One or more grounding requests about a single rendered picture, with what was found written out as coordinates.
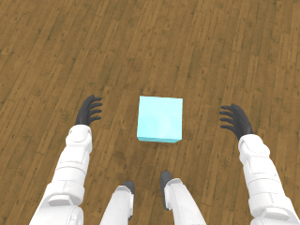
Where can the carton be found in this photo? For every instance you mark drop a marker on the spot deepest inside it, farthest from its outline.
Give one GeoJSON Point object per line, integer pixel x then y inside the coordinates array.
{"type": "Point", "coordinates": [160, 119]}

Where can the left robot thigh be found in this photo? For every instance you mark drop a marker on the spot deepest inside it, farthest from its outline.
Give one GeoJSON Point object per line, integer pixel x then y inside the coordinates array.
{"type": "Point", "coordinates": [119, 209]}

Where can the right robot forearm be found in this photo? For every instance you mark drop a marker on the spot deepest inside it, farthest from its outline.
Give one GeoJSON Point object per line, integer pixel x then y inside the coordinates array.
{"type": "Point", "coordinates": [266, 195]}

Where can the left robot forearm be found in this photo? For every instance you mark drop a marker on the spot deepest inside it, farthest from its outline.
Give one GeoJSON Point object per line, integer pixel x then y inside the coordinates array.
{"type": "Point", "coordinates": [67, 183]}

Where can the left robot hand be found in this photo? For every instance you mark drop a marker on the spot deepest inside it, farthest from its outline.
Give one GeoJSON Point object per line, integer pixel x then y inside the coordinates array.
{"type": "Point", "coordinates": [83, 116]}

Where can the right robot hand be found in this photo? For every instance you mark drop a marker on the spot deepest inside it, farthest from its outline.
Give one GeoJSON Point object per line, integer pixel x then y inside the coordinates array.
{"type": "Point", "coordinates": [240, 124]}

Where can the left robot upper arm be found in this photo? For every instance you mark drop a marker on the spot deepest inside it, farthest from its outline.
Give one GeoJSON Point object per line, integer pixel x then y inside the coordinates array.
{"type": "Point", "coordinates": [59, 215]}

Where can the robot left shin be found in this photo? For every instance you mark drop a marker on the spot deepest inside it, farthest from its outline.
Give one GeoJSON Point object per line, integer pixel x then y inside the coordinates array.
{"type": "Point", "coordinates": [124, 188]}

